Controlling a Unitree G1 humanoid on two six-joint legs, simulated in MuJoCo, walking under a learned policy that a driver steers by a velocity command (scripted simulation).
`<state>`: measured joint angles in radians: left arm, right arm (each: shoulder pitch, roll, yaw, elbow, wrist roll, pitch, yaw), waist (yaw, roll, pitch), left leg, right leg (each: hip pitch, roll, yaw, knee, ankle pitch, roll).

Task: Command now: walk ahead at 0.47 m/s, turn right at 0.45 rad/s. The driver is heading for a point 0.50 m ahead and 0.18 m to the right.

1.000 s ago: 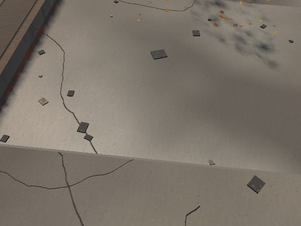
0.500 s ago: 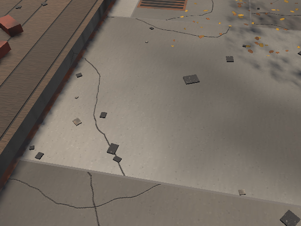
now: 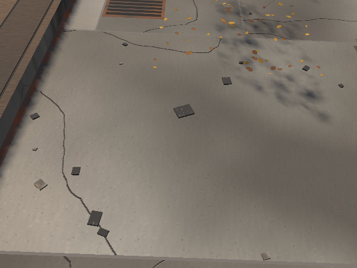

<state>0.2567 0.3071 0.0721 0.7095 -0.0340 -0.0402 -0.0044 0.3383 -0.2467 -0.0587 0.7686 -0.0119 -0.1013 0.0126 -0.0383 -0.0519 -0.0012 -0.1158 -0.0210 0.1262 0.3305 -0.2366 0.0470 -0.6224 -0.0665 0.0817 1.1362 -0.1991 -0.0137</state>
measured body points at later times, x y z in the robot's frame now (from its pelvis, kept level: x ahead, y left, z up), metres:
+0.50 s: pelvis +0.28 -0.07 -0.01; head +0.31 -0.09 +0.44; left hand +0.46 +0.17 -0.11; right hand +0.36 -0.38 -0.10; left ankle +0.34 +0.10 -0.66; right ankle +0.29 -0.13 -0.74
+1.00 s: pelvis +0.48 -0.08 -0.01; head +0.51 -0.09 +0.43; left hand +0.69 +0.12 -0.13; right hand +0.52 -0.36 -0.12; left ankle +0.60 -0.02 -0.75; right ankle +0.42 -0.21 -0.73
